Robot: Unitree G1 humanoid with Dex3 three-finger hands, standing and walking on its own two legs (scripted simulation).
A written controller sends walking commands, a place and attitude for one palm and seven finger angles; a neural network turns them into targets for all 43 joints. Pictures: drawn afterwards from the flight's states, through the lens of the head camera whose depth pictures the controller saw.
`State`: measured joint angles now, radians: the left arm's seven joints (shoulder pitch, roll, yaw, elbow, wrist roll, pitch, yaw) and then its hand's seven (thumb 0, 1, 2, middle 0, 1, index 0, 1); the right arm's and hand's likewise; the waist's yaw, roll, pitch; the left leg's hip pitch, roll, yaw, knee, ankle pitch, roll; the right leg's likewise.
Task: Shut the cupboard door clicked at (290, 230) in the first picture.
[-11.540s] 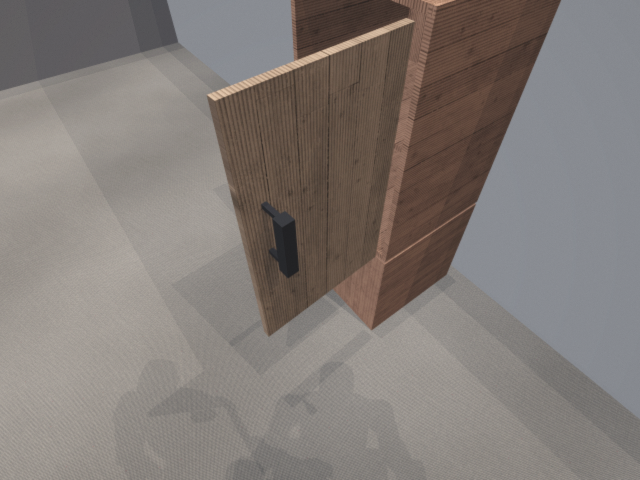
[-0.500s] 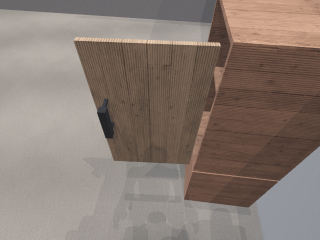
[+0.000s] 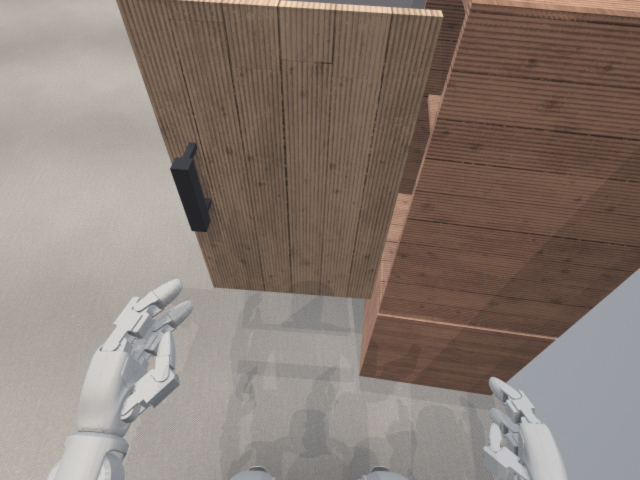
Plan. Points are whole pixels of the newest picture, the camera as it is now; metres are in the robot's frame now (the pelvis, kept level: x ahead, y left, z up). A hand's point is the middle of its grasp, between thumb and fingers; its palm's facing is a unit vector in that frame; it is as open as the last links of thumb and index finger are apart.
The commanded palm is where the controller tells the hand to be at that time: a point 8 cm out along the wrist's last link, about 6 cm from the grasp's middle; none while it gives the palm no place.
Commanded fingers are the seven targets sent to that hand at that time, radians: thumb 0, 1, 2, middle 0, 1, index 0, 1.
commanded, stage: raise the hand and make a fist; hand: left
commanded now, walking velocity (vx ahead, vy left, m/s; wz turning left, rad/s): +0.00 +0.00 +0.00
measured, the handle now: (196, 187) +0.52 +0.21 +0.05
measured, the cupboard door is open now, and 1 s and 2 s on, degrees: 94 94 94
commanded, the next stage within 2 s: bring the fist close to the handle in 1.62 s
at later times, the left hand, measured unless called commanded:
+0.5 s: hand (158, 399) +0.21 +0.19 +0.02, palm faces -0.04 -1.00 -0.02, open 4.3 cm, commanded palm +0.17 +0.24 +0.03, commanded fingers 0.00 0.90 0.90 -0.93 -1.10 -0.93 -1.10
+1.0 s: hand (129, 391) +0.21 +0.21 +0.05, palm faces -0.03 -1.00 -0.04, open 3.0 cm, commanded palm +0.19 +0.27 +0.05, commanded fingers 0.00 0.90 0.90 -1.30 -1.50 -1.30 -1.50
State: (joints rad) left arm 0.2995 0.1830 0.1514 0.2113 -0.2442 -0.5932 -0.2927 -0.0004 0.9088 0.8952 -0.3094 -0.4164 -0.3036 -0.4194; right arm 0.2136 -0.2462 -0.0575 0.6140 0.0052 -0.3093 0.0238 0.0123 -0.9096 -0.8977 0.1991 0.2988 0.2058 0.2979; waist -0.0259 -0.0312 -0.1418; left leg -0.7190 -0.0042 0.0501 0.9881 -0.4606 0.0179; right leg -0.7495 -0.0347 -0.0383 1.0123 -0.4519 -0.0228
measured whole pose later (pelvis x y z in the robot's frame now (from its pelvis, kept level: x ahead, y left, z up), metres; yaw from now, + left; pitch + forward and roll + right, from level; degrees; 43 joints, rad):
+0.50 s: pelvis -0.01 +0.00 -0.03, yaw +1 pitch +15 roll -2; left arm 0.38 0.25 0.20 -0.03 -0.34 -0.32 -0.35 0.01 0.90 0.90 -0.76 -0.90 -0.75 -0.91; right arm 0.27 -0.20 0.01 0.53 0.04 -0.22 -0.06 0.02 -0.91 -0.90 0.20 0.30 0.21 0.30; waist 0.01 0.05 -0.14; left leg -0.93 0.03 -0.01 1.20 -0.54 0.00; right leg -0.92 -0.01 -0.09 1.15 -0.51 -0.03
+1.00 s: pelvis +0.00 +0.03 -0.02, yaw +1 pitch +13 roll -3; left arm 0.42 0.26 0.14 -0.12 -0.28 -0.32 -0.28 0.01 0.90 0.90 -1.21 -1.40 -1.21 -1.40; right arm 0.24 -0.23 0.03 0.43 0.03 -0.18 -0.04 0.01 -0.91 -0.90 0.20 0.30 0.21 0.30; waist 0.01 0.03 -0.14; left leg -0.84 0.00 -0.01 1.14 -0.53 0.04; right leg -0.80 -0.02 -0.09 1.06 -0.48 0.01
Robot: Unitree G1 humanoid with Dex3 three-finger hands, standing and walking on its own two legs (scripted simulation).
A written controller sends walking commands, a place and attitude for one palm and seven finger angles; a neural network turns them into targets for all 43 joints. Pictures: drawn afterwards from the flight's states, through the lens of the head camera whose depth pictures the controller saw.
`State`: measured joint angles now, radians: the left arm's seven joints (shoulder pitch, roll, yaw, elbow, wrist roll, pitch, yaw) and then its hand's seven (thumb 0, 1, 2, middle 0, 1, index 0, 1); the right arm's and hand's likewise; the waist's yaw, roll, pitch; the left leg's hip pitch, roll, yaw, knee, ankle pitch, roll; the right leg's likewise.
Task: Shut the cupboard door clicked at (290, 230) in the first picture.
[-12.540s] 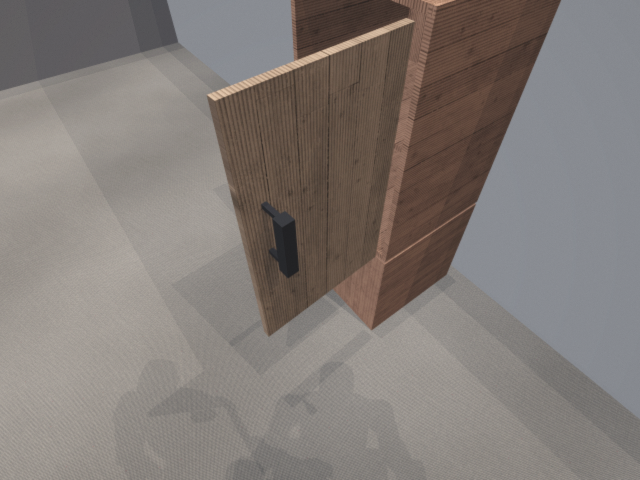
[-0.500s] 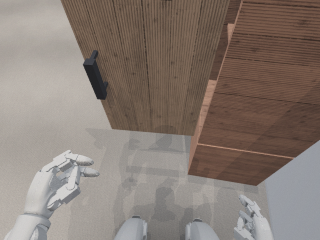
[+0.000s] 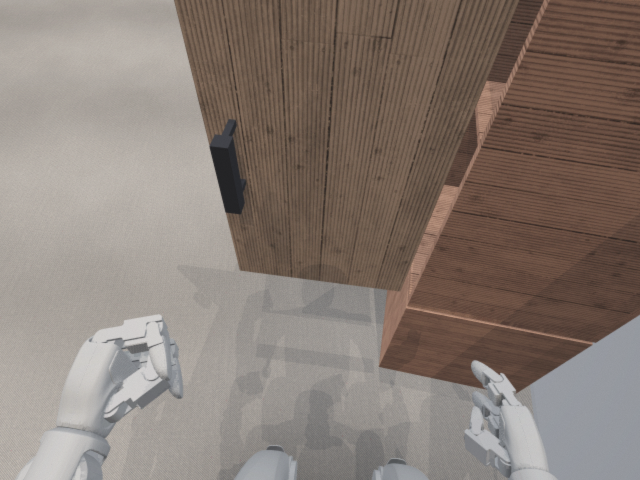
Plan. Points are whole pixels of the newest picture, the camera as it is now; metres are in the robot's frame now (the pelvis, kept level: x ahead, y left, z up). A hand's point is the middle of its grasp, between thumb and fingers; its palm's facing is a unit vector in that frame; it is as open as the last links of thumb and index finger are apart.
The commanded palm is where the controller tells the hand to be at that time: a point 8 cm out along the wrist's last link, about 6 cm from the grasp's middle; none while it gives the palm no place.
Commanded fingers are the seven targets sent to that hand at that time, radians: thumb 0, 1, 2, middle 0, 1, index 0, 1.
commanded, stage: raise the hand and make a fist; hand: left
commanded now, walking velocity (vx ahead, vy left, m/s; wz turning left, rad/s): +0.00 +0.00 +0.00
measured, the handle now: (232, 167) +0.52 +0.18 +0.07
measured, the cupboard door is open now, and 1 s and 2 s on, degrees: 94 94 94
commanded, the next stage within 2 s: bring the fist close to the handle in 0.62 s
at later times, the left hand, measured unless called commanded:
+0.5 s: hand (177, 362) +0.23 +0.17 +0.07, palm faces -0.06 -1.00 -0.04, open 3.1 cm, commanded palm +0.20 +0.23 +0.08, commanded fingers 0.00 0.90 0.90 -1.30 -1.50 -1.30 -1.50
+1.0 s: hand (201, 320) +0.27 +0.16 +0.08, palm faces -0.07 -1.00 -0.05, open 3.1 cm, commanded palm +0.26 +0.22 +0.08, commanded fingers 0.00 0.90 0.90 -1.30 -1.50 -1.30 -1.50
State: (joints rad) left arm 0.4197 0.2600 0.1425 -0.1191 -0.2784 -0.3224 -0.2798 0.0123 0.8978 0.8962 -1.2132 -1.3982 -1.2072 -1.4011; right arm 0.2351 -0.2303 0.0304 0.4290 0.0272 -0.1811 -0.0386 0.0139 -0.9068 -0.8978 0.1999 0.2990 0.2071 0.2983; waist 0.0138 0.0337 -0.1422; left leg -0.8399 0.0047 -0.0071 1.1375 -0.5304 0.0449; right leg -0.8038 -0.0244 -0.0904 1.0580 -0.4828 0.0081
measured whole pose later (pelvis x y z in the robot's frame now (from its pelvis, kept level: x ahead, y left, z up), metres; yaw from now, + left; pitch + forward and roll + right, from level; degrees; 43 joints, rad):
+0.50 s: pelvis +0.00 -0.01 +0.01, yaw +0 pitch +12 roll -2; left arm 0.37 0.26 0.17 -0.05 -0.30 -0.32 -0.30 0.01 0.90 0.90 -1.30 -1.49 -1.29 -1.50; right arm 0.29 -0.26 0.02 0.48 0.04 -0.18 -0.05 0.02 -0.91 -0.90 0.20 0.30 0.21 0.30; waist 0.00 0.04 -0.13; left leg -0.78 0.01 0.00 1.07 -0.51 0.03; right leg -0.76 -0.02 -0.08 1.02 -0.47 -0.01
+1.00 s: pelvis +0.00 -0.03 +0.01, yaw +0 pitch +13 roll -2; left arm 0.15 0.27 0.18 0.12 -0.30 -0.30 -0.31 0.01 0.90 0.90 -1.30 -1.49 -1.30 -1.50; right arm 0.25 -0.26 0.03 0.52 0.05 -0.18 -0.06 0.01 -0.91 -0.90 0.20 0.30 0.21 0.30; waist 0.00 0.05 -0.13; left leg -0.80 0.02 -0.01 1.08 -0.51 0.01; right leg -0.78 -0.01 -0.09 1.04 -0.48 -0.03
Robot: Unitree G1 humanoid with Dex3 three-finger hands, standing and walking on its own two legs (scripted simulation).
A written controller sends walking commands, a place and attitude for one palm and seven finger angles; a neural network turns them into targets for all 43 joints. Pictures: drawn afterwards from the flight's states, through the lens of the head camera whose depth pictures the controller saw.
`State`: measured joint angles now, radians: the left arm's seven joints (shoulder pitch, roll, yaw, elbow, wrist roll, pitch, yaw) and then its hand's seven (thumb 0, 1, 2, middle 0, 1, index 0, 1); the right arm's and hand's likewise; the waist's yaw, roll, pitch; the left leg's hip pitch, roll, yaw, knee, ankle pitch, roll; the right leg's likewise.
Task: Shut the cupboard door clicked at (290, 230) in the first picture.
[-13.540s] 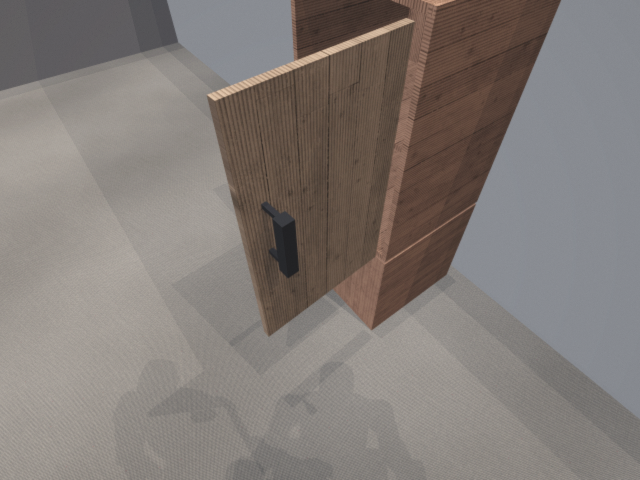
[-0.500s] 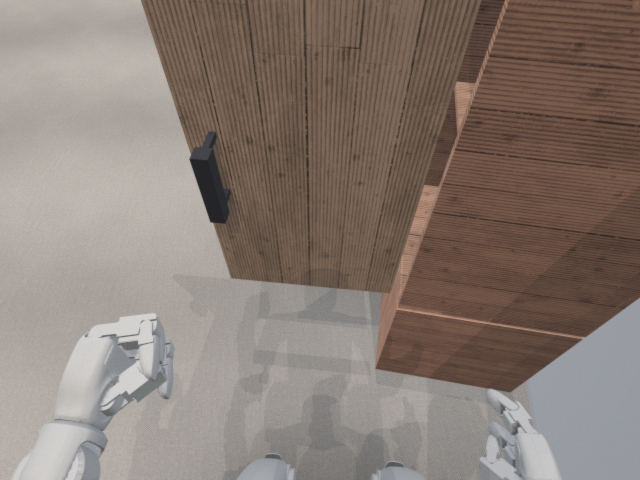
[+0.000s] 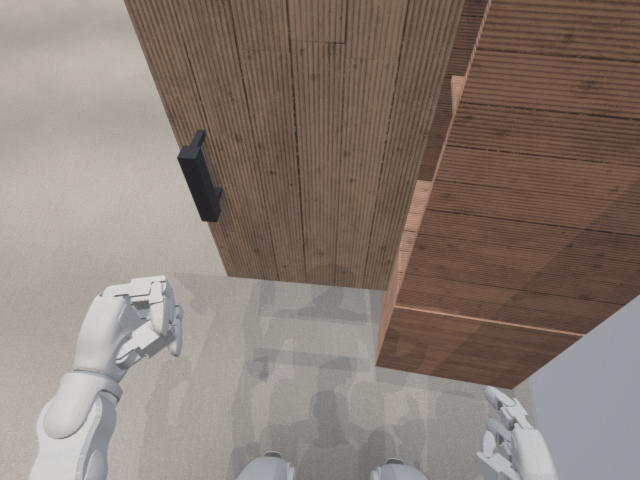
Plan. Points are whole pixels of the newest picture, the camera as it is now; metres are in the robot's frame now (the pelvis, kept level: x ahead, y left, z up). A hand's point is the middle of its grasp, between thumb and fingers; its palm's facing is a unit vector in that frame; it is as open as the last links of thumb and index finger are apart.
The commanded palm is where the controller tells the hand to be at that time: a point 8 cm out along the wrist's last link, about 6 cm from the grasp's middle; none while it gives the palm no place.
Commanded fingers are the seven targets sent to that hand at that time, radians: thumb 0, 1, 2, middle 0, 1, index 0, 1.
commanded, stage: bring the fist close to the handle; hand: left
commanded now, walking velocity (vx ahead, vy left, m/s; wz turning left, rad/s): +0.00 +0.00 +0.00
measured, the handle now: (205, 176) +0.52 +0.20 +0.06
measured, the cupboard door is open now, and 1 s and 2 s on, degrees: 94 94 80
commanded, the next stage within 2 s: push the door shut along its arc in 1.12 s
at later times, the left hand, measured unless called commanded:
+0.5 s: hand (197, 252) +0.37 +0.18 +0.07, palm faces -0.07 -1.00 -0.03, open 3.1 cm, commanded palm +0.36 +0.23 +0.07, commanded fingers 0.00 0.90 0.90 -1.30 -1.50 -1.30 -1.50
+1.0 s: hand (218, 223) +0.43 +0.17 +0.07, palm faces -0.04 -1.00 -0.02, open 3.1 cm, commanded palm +0.40 +0.22 +0.07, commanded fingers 0.00 0.90 0.90 -1.30 -1.50 -1.30 -1.50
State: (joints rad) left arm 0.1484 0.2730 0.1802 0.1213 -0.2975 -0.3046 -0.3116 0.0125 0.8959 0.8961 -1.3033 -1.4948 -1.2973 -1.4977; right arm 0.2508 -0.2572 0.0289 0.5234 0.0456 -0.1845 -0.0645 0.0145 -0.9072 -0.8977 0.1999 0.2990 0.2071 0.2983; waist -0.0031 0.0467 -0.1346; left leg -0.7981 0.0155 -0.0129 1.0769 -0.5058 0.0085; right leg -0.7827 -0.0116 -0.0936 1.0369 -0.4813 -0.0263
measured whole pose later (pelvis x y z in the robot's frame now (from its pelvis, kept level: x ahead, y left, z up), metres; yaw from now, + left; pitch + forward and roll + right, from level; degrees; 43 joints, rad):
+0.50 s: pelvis +0.00 +0.01 +0.01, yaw -1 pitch +15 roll -1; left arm -0.30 0.29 0.20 0.53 -0.23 -0.33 -0.25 0.01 0.90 0.90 -1.30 -1.49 -1.30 -1.50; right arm 0.27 -0.26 0.02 0.59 0.04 -0.12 -0.05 0.01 -0.91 -0.90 0.20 0.30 0.21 0.30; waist -0.04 0.03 -0.12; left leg -0.81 0.01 0.02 1.03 -0.48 0.02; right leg -0.81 -0.02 -0.06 1.00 -0.45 -0.01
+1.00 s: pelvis +0.00 +0.01 +0.01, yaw -3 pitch +17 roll -1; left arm -0.49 0.29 0.27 0.79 -0.18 -0.39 -0.20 0.01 0.90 0.90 -1.30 -1.49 -1.29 -1.50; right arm 0.34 -0.26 0.00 0.62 0.03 -0.01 -0.01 0.01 -0.91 -0.90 0.20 0.30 0.21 0.30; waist -0.08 0.03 -0.13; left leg -0.82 0.02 0.05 1.00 -0.47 0.03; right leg -0.84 -0.01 -0.03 0.97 -0.43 -0.01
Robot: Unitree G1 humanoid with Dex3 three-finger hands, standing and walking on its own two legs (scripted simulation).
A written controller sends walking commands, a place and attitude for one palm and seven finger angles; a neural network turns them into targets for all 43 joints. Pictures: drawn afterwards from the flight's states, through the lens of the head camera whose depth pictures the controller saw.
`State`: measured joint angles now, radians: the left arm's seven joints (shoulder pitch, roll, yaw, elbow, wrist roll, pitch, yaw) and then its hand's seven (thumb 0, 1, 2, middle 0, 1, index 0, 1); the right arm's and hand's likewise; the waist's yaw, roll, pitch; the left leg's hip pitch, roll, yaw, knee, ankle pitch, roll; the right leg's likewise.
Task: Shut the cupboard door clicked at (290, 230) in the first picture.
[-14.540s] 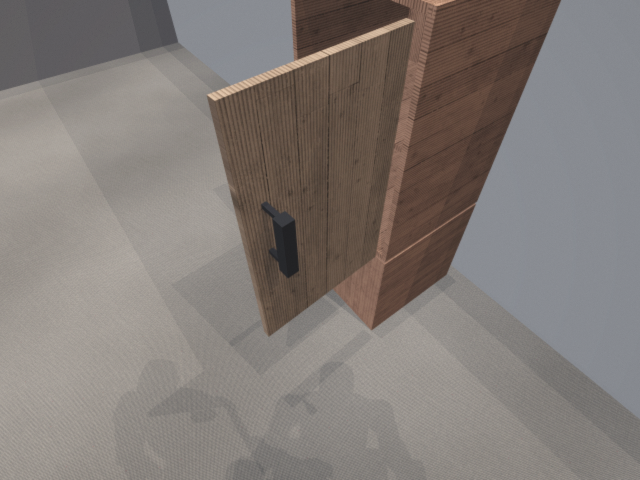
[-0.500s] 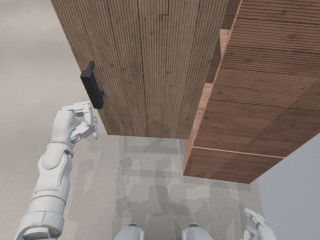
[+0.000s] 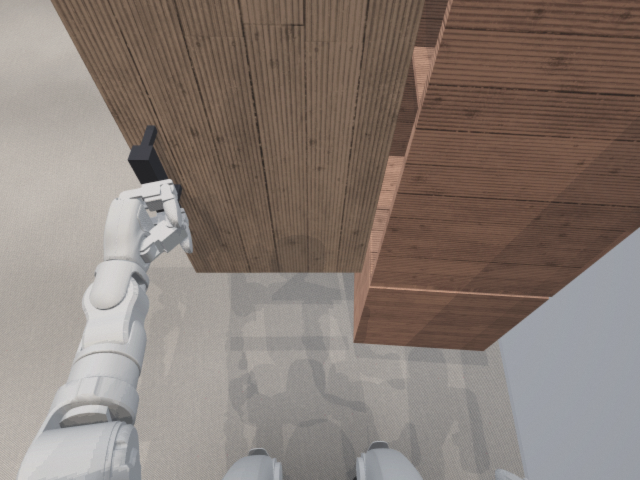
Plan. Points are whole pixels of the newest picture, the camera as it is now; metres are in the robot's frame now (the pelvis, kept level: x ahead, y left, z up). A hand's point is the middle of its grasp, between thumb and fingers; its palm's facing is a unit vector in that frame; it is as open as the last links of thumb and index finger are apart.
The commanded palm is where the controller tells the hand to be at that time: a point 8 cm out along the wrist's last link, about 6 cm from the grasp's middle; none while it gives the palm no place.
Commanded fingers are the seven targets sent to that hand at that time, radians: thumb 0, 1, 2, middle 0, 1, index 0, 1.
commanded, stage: bring the fist close to the handle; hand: left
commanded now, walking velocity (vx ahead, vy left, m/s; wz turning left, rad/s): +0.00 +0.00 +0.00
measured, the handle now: (161, 176) +0.50 +0.21 +0.06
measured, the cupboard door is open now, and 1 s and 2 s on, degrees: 94 80 66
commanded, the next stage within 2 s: push the door shut along its arc in 0.12 s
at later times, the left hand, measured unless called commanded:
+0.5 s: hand (178, 213) +0.43 +0.18 +0.06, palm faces -0.06 -1.00 -0.03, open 3.1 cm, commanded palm +0.42 +0.22 +0.06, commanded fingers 0.00 0.90 0.90 -1.30 -1.50 -1.30 -1.50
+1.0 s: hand (197, 174) +0.50 +0.16 +0.06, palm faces -0.19 -0.98 -0.02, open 3.1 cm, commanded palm +0.49 +0.20 +0.06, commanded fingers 0.00 0.90 0.90 -1.30 -1.50 -1.30 -1.50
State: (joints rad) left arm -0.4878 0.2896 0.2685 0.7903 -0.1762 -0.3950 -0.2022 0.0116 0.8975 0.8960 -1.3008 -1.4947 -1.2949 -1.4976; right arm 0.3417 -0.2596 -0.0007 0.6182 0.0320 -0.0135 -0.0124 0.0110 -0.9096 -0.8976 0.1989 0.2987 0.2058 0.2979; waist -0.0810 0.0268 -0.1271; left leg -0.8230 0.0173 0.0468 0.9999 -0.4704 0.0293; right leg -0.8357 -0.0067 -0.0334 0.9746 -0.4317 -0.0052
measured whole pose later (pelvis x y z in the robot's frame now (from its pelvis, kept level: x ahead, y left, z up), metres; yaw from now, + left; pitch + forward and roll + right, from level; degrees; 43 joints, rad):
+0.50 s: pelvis -0.01 -0.01 -0.01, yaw +1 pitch +18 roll -1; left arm -0.67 0.37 0.27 0.99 -0.17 -0.42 -0.30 0.01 0.90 0.90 -1.31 -1.49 -1.31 -1.50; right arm 0.28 -0.26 0.01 0.62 0.04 -0.02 -0.03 0.01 -0.91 -0.90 0.20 0.30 0.21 0.30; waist -0.09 0.02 -0.12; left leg -0.88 0.02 0.01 1.05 -0.47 0.02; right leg -0.88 -0.01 -0.07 1.01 -0.44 -0.02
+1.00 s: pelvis -0.01 +0.00 -0.02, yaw +0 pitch +23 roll -3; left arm -0.95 0.52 0.32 1.18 -0.13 -0.35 -0.40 0.01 0.90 0.90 -1.30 -1.49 -1.30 -1.50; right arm 0.38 -0.28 0.03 0.64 0.02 0.00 -0.02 0.01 -0.91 -0.90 0.20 0.30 0.21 0.30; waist -0.18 0.04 -0.11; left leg -1.03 0.03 0.02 1.12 -0.49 0.03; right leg -1.01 0.01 -0.06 1.05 -0.43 -0.01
